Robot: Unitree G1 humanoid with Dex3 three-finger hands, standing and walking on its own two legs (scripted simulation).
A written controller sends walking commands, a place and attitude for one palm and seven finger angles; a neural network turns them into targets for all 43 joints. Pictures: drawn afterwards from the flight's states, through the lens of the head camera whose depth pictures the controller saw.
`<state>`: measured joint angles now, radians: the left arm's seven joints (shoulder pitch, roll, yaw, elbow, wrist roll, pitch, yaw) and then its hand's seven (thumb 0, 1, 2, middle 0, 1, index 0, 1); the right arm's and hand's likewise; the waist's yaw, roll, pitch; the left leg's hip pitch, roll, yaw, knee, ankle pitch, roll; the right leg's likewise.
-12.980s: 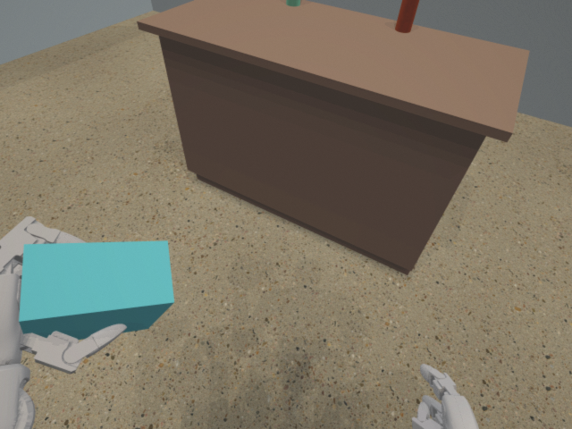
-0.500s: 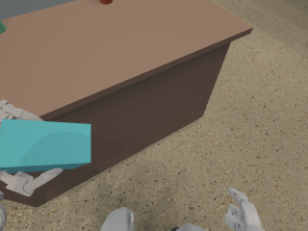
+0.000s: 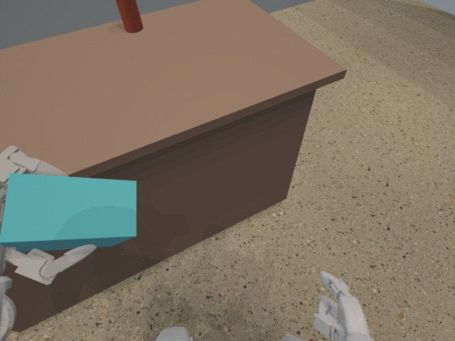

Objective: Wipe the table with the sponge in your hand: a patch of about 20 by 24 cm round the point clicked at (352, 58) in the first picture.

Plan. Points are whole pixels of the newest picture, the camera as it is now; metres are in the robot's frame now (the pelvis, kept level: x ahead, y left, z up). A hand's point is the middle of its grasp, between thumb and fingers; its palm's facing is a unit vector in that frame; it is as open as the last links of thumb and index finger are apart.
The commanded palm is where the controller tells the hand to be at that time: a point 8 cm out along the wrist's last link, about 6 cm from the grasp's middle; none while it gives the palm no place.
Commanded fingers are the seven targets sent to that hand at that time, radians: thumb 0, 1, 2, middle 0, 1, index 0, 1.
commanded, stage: take the last steps up to it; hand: left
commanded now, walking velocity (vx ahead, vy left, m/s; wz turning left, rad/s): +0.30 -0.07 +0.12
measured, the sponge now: (89, 217) +0.24 +0.20 +0.16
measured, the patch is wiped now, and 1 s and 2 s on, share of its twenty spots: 0.00 0.00 0.00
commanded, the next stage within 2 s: come to a stop and stand still in 1.36 s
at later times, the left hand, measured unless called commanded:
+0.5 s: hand (107, 163) +0.30 +0.18 +0.20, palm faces +0.44 -0.79 -0.43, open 11.0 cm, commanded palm +0.23 +0.22 +0.20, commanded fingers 0.00 0.10 1.30 -1.20 -1.60 -1.20 -1.60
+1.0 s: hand (163, 136) +0.35 +0.12 +0.19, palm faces +0.43 -0.78 -0.44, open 11.0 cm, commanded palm +0.29 +0.17 +0.20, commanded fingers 0.00 0.10 1.30 -1.20 -1.60 -1.20 -1.60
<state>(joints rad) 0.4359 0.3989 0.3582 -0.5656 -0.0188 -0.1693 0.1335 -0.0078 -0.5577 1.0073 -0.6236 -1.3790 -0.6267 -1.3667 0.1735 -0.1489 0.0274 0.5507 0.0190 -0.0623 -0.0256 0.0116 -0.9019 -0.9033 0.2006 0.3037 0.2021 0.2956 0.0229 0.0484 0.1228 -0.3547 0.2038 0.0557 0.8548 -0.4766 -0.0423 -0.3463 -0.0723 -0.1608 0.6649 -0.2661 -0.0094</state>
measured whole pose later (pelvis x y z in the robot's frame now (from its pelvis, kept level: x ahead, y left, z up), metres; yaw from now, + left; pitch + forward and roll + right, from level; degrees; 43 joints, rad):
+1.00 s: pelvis +0.16 -0.13 +0.01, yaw +6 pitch -1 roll +0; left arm 0.52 0.40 0.38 -0.63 -0.02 -0.21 0.16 -0.01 -0.56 1.01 -0.63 -1.38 -0.63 -1.37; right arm 0.19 -0.25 -0.05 0.56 0.01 -0.05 -0.05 0.01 -0.91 -0.90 0.19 0.30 0.20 0.29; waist -0.01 -0.04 0.11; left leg -0.29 0.03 0.16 0.52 -0.20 0.02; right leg -0.23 -0.07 -0.18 0.59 -0.34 -0.02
